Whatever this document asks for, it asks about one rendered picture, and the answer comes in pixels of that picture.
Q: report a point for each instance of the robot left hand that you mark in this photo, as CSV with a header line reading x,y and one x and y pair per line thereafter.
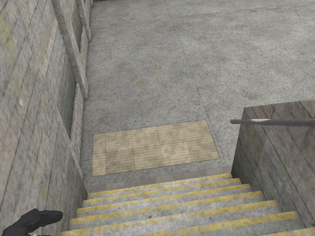
x,y
32,220

